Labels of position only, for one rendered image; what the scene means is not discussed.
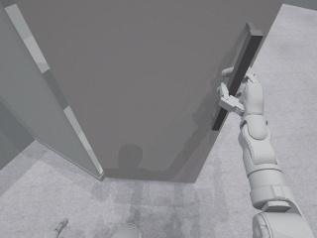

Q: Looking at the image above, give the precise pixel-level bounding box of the fridge door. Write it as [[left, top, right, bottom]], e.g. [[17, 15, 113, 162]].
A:
[[14, 0, 284, 183]]

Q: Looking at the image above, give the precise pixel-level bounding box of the robot left thigh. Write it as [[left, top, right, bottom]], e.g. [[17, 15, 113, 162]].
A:
[[111, 224, 142, 238]]

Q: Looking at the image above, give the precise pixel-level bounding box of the robot right hand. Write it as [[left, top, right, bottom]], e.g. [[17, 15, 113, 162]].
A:
[[216, 67, 264, 120]]

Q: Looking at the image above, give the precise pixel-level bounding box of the robot left hand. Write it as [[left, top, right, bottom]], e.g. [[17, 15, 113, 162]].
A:
[[42, 217, 68, 238]]

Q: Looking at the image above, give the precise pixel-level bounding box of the handle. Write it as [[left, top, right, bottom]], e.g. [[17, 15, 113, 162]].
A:
[[211, 22, 264, 131]]

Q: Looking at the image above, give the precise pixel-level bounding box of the right robot forearm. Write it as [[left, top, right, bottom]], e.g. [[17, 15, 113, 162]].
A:
[[238, 114, 315, 238]]

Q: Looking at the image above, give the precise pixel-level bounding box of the right robot upper arm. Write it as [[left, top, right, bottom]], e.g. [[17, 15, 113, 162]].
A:
[[252, 212, 313, 238]]

